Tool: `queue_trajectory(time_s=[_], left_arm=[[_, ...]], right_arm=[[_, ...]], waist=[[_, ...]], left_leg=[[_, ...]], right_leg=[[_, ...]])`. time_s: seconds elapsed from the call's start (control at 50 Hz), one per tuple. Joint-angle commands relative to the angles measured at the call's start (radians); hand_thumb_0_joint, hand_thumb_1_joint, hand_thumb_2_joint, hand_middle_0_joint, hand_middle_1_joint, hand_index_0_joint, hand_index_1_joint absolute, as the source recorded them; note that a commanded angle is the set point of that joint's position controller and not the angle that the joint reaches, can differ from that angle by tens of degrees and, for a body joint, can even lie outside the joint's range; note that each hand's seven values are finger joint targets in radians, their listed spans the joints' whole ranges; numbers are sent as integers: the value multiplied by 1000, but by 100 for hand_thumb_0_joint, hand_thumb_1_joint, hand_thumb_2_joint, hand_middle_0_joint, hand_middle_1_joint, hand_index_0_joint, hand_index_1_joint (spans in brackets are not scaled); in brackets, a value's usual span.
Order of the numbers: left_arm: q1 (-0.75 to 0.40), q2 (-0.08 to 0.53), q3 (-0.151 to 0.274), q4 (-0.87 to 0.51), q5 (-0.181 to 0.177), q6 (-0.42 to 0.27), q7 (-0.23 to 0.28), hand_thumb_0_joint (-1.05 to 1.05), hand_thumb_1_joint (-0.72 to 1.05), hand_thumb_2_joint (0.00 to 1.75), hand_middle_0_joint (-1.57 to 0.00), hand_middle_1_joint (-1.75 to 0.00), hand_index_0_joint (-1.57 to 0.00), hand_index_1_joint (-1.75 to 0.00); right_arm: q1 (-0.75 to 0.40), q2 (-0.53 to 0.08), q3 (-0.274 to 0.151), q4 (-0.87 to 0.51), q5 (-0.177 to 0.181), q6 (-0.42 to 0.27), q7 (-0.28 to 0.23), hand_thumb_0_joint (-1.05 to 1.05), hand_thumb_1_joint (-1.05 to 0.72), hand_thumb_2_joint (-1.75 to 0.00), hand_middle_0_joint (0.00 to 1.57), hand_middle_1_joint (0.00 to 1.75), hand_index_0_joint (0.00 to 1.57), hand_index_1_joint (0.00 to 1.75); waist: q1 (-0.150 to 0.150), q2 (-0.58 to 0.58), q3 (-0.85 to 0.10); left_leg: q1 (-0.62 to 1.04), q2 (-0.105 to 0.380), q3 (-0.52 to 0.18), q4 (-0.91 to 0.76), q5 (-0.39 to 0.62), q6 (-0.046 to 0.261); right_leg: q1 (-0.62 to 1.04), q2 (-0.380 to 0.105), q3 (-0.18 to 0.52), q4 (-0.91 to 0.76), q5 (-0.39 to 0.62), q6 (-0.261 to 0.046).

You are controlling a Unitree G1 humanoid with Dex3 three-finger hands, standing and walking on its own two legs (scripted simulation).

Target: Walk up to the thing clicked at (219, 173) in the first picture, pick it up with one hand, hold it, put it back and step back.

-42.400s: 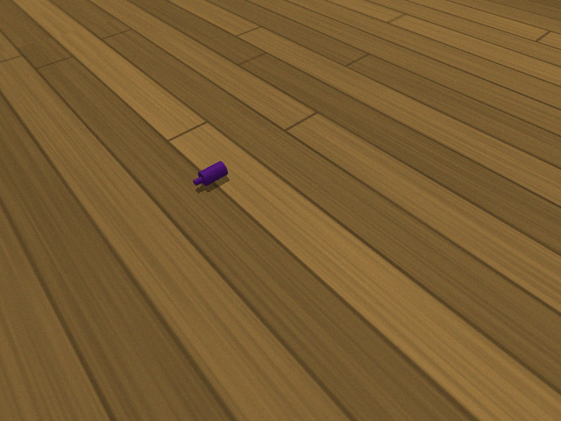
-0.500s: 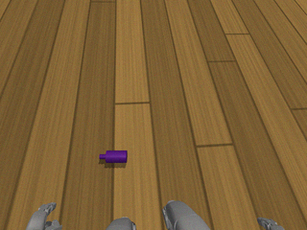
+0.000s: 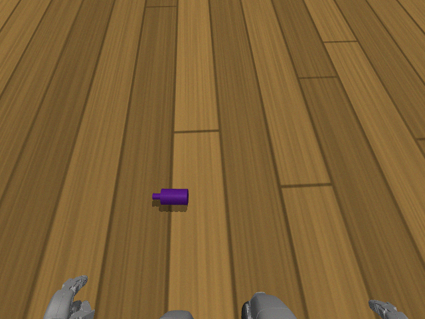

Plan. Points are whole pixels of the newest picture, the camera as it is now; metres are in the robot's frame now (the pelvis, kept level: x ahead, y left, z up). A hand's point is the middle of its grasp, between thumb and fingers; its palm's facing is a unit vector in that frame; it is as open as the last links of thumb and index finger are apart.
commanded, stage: step back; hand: left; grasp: from above
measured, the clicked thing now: (170, 196) +0.66 +0.22 -0.72
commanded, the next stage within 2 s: none
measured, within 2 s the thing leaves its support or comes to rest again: neither
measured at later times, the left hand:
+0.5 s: hand out of the picture -0.08 +0.23 -0.14, palm faces -0.07 -0.91 -0.40, open 7.4 cm
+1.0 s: hand out of the picture -0.23 +0.23 -0.14, palm faces -0.02 -0.92 -0.39, open 7.4 cm
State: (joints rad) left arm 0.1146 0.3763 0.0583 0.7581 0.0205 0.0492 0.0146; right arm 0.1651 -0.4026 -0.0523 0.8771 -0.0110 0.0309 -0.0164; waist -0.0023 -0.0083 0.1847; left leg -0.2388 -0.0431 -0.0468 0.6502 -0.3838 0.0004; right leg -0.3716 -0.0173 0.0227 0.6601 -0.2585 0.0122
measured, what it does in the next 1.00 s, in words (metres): walks backwards: right foot, then left foot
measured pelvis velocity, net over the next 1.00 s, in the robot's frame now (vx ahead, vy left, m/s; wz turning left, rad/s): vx -0.34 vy -0.04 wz -0.03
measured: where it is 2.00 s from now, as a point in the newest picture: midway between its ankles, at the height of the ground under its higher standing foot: outside the picture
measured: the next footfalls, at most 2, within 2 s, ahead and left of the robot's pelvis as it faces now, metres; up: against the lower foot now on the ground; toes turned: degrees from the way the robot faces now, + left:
right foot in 0.40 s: -0.13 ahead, -0.16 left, +0.00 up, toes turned -2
left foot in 0.74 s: -0.23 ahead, +0.09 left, +0.00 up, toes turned -2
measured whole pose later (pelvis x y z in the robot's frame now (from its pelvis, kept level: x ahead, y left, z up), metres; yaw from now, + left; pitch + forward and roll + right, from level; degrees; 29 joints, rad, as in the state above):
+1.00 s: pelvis -0.34 -0.04 +0.01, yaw -2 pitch -2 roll -1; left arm 0.15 0.39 0.07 0.84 0.01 0.06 0.02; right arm 0.14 -0.37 -0.04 0.84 -0.04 0.04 -0.01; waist 0.01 -0.01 0.17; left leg -0.36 0.03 -0.01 0.61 -0.22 0.01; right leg -0.34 0.05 0.07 0.97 -0.52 0.01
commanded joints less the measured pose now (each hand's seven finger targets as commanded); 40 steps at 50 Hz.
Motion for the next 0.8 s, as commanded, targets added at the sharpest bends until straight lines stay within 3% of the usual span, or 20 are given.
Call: queue_trajectory(time_s=[0.0, 0.02, 0.06, 0.1, 0.22, 0.32, 0.36, 0.38, 0.4, 0.42, 0.46, 0.48, 0.58, 0.64, 0.68, 0.7, 0.72, 0.74, 0.76, 0.78], left_arm=[[21, 177, 54, -88, -12, -6, 14, 0, 90, 90, -20, -30, -20, -30], [-36, 210, 74, -79, 3, -5, 29, 0, 90, 90, -20, -30, -20, -30], [0, 198, 75, -40, -13, -2, 25, 0, 90, 90, -20, -30, -20, -30], [86, 208, 81, -15, -13, -3, 17, 0, 90, 90, -20, -30, -20, -30], [51, 187, 79, -36, 1, -12, 6, 0, 90, 90, -20, -30, -20, -30], [164, 178, 79, 27, 1, -22, -5, 0, 90, 90, -20, -30, -20, -30], [248, 193, 88, 68, 14, -30, -6, 0, 90, 90, -20, -30, -20, -30], [232, 260, 105, 51, 30, -37, -8, 0, 90, 90, -20, -30, -20, -30], [155, 377, 130, 12, 21, -31, -10, 0, 90, 90, -20, -30, -20, -30], [76, 395, 128, -26, 22, -38, -3, 0, 90, 90, -20, -30, -20, -30], [-77, 281, 95, -56, 19, -44, 12, 0, 90, 90, -20, -30, -20, -30], [-84, 253, 93, -51, 23, -41, 12, 0, 90, 90, -20, -30, -20, -30], [57, 237, 87, -37, 26, -32, 24, 0, 90, 90, -20, -30, -20, -30], [52, 255, 83, -45, 16, -24, 27, 0, 90, 90, -20, -30, -20, -30], [5, 255, 73, -57, 5, -12, 22, 0, 90, 90, -20, -30, -20, -30], [10, 248, 61, -57, 0, -8, 20, 0, 90, 90, -20, -30, -20, -30], [37, 208, 53, -60, -5, -5, 16, 0, 90, 90, -20, -30, -20, -30], [0, 194, 51, -78, -12, -9, 23, 0, 90, 90, -20, -30, -20, -30], [-72, 227, 74, -69, 1, -8, 33, 0, 90, 90, -20, -30, -20, -30], [-68, 225, 77, -48, -1, -1, 31, 0, 90, 90, -20, -30, -20, -30]], right_arm=[[14, -332, -92, -83, -30, -31, 5, 0, -90, -90, 20, 30, 20, 30], [28, -350, -101, -89, -26, -34, 5, 0, -90, -90, 20, 30, 20, 30], [-50, -251, -67, -86, -22, -39, -7, 0, -90, -90, 20, 30, 20, 30], [-79, -227, -64, -108, -21, -39, -13, 0, -90, -90, 20, 30, 20, 30], [26, -218, -71, -116, -15, -33, -17, 0, -90, -90, 20, 30, 20, 30], [-40, -248, -75, -150, -20, -10, -6, 0, -90, -90, 20, 30, 20, 30], [-57, -233, -67, -151, -5, 6, -3, 0, -90, -90, 20, 30, 20, 30], [-43, -182, -55, -163, 2, 7, 0, 0, -90, -90, 20, 30, 20, 30], [-84, -153, -54, -174, 7, 6, -15, 0, -90, -90, 20, 30, 20, 30], [-90, -197, -71, -165, 6, 13, -22, 0, -90, -90, 20, 30, 20, 30], [9, -204, -69, -110, 16, 7, -15, 0, -90, -90, 20, 30, 20, 30], [38, -195, -62, -90, 20, 2, -16, 0, -90, -90, 20, 30, 20, 30], [3, -163, -42, -109, 1, -3, -17, 0, -90, -90, 20, 30, 20, 30], [38, -166, -46, -95, -9, -7, -11, 0, -90, -90, 20, 30, 20, 30], [122, -167, -58, -56, -10, -10, -6, 0, -90, -90, 20, 30, 20, 30], [149, -181, -66, -44, -16, -12, -6, 0, -90, -90, 20, 30, 20, 30], [126, -231, -79, -54, -28, -15, -5, 0, -90, -90, 20, 30, 20, 30], [52, -344, -91, -87, -27, -11, 8, 0, -90, -90, 20, 30, 20, 30], [50, -368, -99, -93, -30, -16, 9, 0, -90, -90, 20, 30, 20, 30], [17, -308, -86, -87, -35, -23, 2, 0, -90, -90, 20, 30, 20, 30]], waist=[[-5, 257, -225], [-63, 236, -211], [8, 89, -191], [43, 134, -178], [-38, 156, -214], [5, 213, -273], [43, 177, -271], [36, -22, -219], [71, -265, -179], [55, -253, -108], [-38, -81, -93], [-46, -104, -111], [56, -170, -177], [52, -199, -215], [5, -171, -254], [-11, -134, -251], [2, 22, -259], [-1, 250, -229], [-58, 246, -202], [-27, 110, -191]], left_leg=[[100, 395, -434, -325, 483, 211], [-19, 478, -513, -329, 523, 314], [4, 341, -278, -267, 597, 239], [27, 289, -192, -232, 601, 213], [192, 306, -180, -180, 652, 264], [62, 271, -144, -139, 442, 197], [-99, 221, -128, -79, 258, 119], [-292, 84, -97, 65, 38, 51], [-285, -68, -41, 329, -213, -3], [-231, -18, -143, 524, -227, -14], [-228, -67, -166, 606, -93, -4], [-221, -80, -126, 591, -70, -14], [-271, -43, -54, 345, -155, -33], [-175, 4, 4, 113, -140, -14], [-27, 6, 49, -137, 28, 13], [50, 28, 10, -220, 162, 32], [117, 187, -222, -263, 253, 90], [33, 392, -449, -310, 373, 232], [-130, 463, -548, -349, 399, 338], [-126, 391, -405, -288, 499, 295]], right_leg=[[-107, 126, 42, 244, -322, -36], [-59, 118, 150, 447, -425, -25], [-97, 138, 208, 593, -313, -40], [-117, 135, 186, 640, -242, -27], [-116, 96, 116, 405, -279, 28], [132, 46, 0, -49, -138, -10], [273, 36, 1, -235, 5, -41], [285, -114, 278, -290, -99, -95], [45, -361, 519, -389, -67, -266], [-135, -443, 609, -431, -57, -332], [-85, -269, 294, -293, 151, -242], [-39, -213, 198, -248, 214, -208], [255, -227, 190, -170, 402, -222], [279, -259, 218, -136, 452, -216], [224, -228, 180, -68, 394, -181], [131, -196, 160, -29, 309, -127], [-5, -103, 102, 82, 109, -73], [-107, 66, -50, 258, -304, -23], [-39, 64, 76, 475, -421, -16], [-34, 87, 153, 573, -379, -29]])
